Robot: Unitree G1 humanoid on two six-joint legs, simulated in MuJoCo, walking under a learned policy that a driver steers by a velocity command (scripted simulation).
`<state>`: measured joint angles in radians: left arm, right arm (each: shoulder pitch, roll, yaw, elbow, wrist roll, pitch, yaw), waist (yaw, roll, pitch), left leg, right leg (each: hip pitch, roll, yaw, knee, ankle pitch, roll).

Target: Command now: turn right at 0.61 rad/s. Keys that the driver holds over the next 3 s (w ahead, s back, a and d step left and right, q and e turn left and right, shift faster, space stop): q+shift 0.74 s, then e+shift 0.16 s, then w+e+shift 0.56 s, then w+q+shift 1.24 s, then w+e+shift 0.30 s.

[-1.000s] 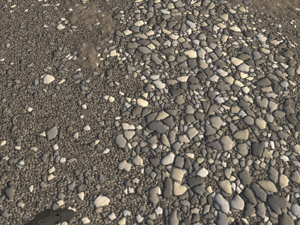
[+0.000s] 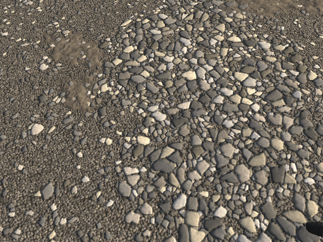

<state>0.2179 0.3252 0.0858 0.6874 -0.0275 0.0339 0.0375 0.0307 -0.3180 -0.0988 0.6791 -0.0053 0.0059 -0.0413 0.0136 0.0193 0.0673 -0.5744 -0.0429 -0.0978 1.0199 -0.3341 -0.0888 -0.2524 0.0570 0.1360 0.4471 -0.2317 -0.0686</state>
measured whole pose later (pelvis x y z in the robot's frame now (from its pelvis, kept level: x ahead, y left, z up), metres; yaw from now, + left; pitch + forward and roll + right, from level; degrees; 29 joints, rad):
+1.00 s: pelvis +0.07 +0.01 -0.01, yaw +26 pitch +2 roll +0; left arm 0.28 0.26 0.05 0.73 -0.03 0.01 0.00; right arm 0.15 -0.26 -0.04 0.64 0.02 0.02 -0.02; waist 0.05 0.02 0.01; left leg -0.20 0.00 -0.06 0.47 -0.35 -0.03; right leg -0.26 0.03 0.05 0.49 -0.27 -0.03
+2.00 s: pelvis +0.77 +0.01 -0.05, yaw +14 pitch -2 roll -1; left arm 0.30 0.28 0.04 0.77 0.00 -0.08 0.02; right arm 0.29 -0.30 -0.06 0.71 0.03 -0.06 0.05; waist -0.06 0.03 0.05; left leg -0.52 -0.10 0.10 0.72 -0.23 0.18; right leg -0.06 0.07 -0.12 1.25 -0.45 0.01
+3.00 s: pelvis +1.44 +0.40 -0.01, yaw +55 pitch -1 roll +2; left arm 0.32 0.27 0.03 0.82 -0.06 -0.08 0.00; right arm 0.30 -0.25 -0.06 0.72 -0.02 -0.09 0.04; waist 0.00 -0.03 0.04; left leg -0.22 -0.07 0.14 0.49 -0.26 0.09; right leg -0.46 -0.10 0.10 1.32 -0.25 -0.06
